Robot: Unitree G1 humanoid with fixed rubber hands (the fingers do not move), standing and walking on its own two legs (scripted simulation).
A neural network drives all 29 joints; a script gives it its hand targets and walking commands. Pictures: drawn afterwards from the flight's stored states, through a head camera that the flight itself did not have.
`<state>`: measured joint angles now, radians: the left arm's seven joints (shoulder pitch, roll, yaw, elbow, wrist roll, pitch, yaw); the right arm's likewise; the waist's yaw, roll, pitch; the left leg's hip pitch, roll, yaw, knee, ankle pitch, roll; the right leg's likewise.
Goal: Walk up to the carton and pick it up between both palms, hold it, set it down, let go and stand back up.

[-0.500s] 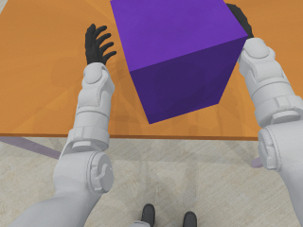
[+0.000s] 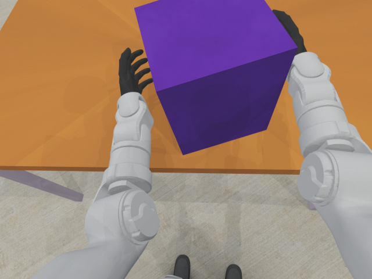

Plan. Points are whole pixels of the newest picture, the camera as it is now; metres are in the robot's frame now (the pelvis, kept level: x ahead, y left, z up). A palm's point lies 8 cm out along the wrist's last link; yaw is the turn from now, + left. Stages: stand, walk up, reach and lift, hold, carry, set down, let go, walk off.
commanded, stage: reach and lift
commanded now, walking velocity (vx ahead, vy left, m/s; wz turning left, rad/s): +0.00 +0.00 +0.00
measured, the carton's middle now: (209, 77) +0.52 +0.04 +0.06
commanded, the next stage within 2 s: none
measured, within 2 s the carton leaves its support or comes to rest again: neither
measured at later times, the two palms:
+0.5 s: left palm (132, 92) +0.45 +0.18 +0.09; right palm (290, 54) +0.54 -0.11 +0.11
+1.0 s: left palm (132, 92) +0.45 +0.18 +0.09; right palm (290, 54) +0.54 -0.11 +0.11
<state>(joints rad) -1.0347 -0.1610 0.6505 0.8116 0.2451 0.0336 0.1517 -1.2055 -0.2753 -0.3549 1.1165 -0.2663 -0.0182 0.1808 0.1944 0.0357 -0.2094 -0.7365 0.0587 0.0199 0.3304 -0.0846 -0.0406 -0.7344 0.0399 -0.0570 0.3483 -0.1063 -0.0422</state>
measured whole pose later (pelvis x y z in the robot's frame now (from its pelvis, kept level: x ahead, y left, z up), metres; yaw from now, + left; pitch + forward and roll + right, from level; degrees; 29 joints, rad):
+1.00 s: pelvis +0.00 +0.00 +0.00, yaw +0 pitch +28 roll +0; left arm -1.03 -0.17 0.65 0.81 0.25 0.03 0.17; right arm -1.20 -0.26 -0.40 1.13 -0.29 -0.04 0.18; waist 0.19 0.04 -0.21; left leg -0.73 0.06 0.02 0.33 -0.09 -0.04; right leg -0.73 0.04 -0.06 0.35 -0.11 -0.04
